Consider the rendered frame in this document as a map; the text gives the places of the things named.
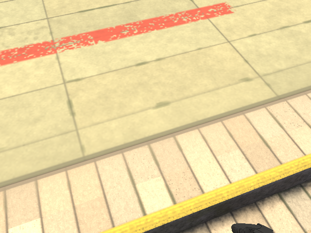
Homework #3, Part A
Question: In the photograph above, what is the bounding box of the right robot hand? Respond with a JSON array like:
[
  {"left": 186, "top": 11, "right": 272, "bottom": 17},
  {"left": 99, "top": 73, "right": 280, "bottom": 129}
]
[{"left": 231, "top": 223, "right": 273, "bottom": 233}]

